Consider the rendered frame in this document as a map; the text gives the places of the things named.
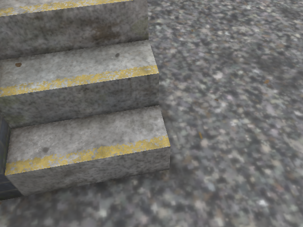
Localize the stairs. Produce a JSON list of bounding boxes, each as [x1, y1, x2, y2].
[[0, 0, 170, 197]]

